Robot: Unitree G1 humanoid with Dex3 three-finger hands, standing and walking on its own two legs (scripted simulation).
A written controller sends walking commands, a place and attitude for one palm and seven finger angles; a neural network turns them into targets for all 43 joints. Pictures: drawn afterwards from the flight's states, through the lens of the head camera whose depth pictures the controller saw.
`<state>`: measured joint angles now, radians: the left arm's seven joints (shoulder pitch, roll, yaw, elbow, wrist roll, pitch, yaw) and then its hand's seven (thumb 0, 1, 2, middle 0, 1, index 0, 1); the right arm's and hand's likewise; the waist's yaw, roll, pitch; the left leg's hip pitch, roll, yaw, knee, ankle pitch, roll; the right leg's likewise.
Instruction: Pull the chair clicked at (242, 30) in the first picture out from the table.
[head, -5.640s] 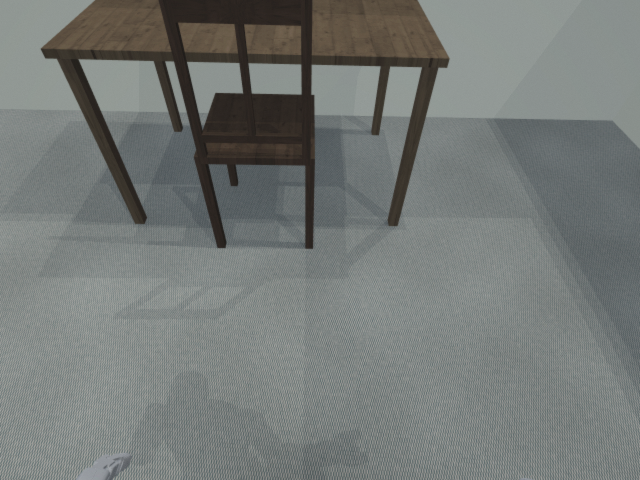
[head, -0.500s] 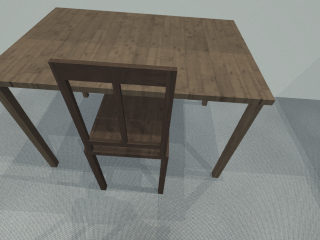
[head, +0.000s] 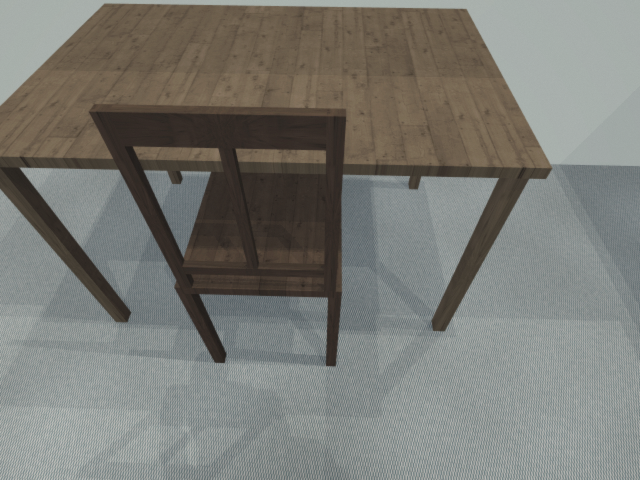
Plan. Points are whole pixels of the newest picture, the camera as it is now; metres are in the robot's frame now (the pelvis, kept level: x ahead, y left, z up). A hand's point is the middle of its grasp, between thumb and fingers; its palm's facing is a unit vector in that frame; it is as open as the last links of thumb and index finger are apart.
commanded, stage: look again from close up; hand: left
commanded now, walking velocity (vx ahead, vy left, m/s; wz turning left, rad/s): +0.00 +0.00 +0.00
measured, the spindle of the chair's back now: (242, 215) +0.56 +0.18 -0.06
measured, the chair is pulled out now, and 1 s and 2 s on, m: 0.00 0.00 0.00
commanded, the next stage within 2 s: shuffle to correct the standing spot in 1.58 s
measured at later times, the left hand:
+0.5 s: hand out of the picture -0.01 +0.14 -0.17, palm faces +0.01 -0.98 -0.17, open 7.3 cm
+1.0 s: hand out of the picture +0.01 +0.14 -0.17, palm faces +0.02 -0.98 -0.18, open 7.3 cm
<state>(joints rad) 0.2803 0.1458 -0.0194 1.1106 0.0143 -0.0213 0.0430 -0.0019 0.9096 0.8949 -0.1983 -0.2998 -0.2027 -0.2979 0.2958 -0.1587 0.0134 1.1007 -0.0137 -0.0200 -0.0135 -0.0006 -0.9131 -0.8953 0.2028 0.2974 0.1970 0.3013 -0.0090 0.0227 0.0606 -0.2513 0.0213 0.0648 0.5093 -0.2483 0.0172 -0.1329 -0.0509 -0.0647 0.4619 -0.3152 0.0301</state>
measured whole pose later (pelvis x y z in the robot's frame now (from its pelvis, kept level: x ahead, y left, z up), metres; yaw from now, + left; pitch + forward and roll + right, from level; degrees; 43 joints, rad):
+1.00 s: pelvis +0.02 -0.03 +0.00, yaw -1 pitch +0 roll +1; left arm 0.30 0.15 -0.01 1.11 0.01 -0.02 0.03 0.00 0.91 0.89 -0.20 -0.30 -0.20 -0.30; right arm 0.24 -0.16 0.01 1.14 -0.01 -0.02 -0.03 0.01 -0.93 -0.90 0.20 0.30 0.20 0.30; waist 0.01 -0.02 0.03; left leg -0.20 0.04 0.07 0.45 -0.25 -0.02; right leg -0.11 -0.03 -0.06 0.45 -0.34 0.00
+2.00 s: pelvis +0.07 -0.01 -0.01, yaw +0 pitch +0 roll +1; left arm 0.42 0.15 0.03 1.14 0.02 -0.02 0.01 0.00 0.91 0.89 -0.20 -0.30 -0.20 -0.30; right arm 0.31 -0.14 0.01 1.14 -0.02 -0.03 -0.02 0.00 -0.92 -0.90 0.20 0.30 0.20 0.30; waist 0.03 -0.05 0.00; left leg -0.19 0.03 0.08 0.59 -0.40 -0.01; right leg -0.10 -0.06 -0.08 0.59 -0.46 -0.01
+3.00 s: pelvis +0.12 -0.01 +0.00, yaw +1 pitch +1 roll +1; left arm 0.30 0.17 0.03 1.04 0.02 0.04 0.03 0.00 0.91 0.90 -0.20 -0.30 -0.20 -0.30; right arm 0.16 -0.14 -0.01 1.00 -0.02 0.01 -0.03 -0.01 -0.92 -0.90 0.20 0.30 0.20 0.30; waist 0.04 -0.03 0.03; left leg -0.29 -0.04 0.09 0.42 -0.15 0.06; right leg -0.24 -0.04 -0.02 0.70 -0.45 0.01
